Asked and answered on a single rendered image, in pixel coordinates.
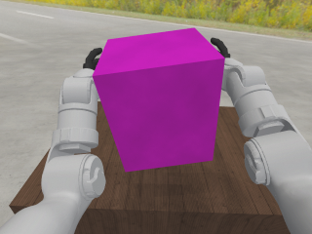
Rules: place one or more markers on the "right robot upper arm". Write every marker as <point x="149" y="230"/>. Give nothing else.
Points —
<point x="283" y="163"/>

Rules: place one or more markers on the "carton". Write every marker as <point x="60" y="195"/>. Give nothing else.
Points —
<point x="160" y="93"/>

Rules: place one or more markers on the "robot left hand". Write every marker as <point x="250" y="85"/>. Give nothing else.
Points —
<point x="91" y="62"/>

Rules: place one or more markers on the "robot right hand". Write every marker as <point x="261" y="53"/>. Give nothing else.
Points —
<point x="222" y="48"/>

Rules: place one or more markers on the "pedestal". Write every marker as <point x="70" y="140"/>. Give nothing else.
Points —
<point x="211" y="197"/>

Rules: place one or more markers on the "left robot upper arm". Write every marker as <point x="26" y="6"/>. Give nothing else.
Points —
<point x="69" y="183"/>

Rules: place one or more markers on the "left robot forearm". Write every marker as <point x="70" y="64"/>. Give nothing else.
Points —
<point x="76" y="131"/>

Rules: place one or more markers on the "right robot forearm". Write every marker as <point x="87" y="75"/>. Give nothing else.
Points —
<point x="258" y="111"/>

